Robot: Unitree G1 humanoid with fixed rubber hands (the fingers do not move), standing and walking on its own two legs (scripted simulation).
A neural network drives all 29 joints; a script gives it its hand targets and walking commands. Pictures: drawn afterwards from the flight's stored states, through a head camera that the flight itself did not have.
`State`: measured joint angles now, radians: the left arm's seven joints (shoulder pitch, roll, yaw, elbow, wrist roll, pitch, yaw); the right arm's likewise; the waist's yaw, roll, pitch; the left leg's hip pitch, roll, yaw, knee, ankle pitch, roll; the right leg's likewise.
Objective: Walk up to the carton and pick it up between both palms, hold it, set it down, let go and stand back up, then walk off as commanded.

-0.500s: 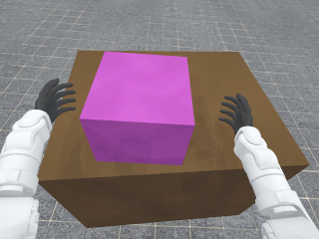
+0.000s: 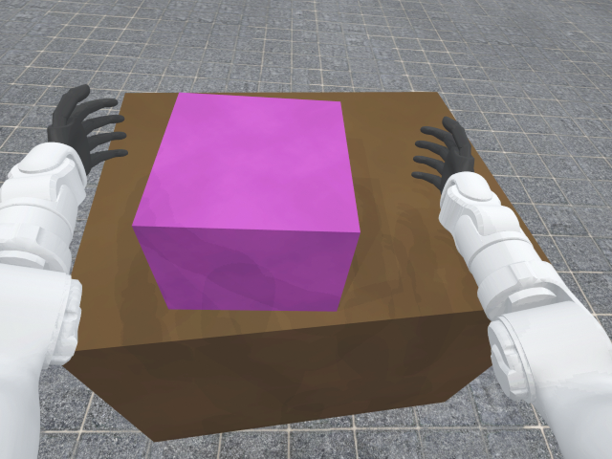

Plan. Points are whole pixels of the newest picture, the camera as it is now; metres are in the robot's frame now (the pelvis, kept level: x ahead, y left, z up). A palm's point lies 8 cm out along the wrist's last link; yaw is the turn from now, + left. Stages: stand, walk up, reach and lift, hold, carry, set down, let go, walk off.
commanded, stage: reach and lift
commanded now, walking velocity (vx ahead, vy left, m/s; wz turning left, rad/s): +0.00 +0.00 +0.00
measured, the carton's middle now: (257, 201) +0.54 +0.03 +0.00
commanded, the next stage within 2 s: none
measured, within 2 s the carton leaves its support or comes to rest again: neither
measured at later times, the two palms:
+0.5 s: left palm (92, 196) +0.47 +0.25 +0.09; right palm (427, 205) +0.44 -0.21 +0.09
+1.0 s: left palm (122, 211) +0.48 +0.23 +0.05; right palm (418, 217) +0.44 -0.21 +0.05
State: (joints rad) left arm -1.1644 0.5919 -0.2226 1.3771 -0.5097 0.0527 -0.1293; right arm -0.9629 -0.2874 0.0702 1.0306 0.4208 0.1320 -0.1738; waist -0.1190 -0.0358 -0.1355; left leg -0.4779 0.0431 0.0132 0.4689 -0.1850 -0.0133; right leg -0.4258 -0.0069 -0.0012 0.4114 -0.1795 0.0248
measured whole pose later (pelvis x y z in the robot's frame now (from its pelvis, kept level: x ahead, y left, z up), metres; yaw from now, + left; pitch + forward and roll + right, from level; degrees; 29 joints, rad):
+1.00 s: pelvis +0.00 +0.00 -0.03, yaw +0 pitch +25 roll -2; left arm -1.15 0.44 -0.27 1.60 -0.47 -0.30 -0.08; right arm -0.99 -0.24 0.07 1.30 0.39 -0.20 -0.12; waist -0.11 -0.01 -0.26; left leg -0.87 0.05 -0.01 0.68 -0.25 -0.01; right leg -0.81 -0.01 -0.03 0.62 -0.25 0.03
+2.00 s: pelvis -0.01 +0.01 -0.01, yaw +2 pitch +23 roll -2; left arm -1.21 0.38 -0.02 1.67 -0.20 -0.37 -0.05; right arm -0.99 -0.06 -0.36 1.27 -0.06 -0.24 -0.13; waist -0.12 -0.04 -0.19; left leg -0.78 0.02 -0.03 0.56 -0.19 -0.01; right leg -0.71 -0.03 -0.06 0.49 -0.18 0.03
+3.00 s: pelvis +0.02 +0.00 +0.00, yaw +2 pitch +17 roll -2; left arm -1.06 0.32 0.20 1.61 0.02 -0.49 -0.04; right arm -0.79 0.01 -0.54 1.18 -0.33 -0.48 -0.13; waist -0.06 -0.03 -0.12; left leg -0.53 0.04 0.04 0.37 -0.13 0.00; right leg -0.44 -0.03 -0.08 0.26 -0.12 0.03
